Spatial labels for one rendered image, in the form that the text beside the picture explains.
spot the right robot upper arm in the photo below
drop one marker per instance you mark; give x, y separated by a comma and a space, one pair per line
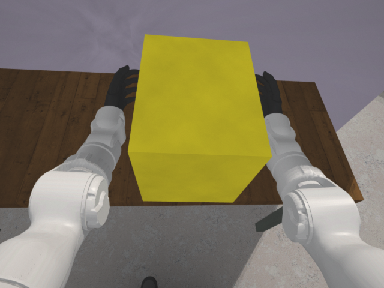
326, 223

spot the left robot upper arm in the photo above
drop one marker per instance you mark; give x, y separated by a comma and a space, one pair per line
65, 207

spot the right robot forearm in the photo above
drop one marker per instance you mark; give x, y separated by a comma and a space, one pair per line
288, 165

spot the robot right hand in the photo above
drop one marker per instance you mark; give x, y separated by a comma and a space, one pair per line
270, 100

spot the left robot forearm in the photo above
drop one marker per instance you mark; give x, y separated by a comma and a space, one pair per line
101, 151

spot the table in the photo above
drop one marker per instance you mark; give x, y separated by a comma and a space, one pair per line
45, 117

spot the carton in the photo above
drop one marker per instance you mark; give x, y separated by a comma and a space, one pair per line
198, 132

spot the robot left foot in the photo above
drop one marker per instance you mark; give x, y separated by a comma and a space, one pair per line
149, 282

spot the robot left hand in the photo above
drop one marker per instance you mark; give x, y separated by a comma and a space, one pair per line
117, 92

